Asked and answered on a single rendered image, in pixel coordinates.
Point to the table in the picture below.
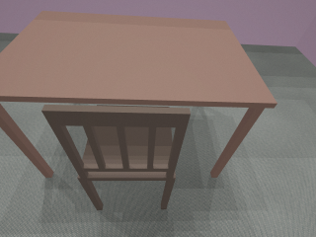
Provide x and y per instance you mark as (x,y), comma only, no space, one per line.
(88,58)

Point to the chair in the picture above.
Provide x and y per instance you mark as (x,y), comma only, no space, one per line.
(125,143)

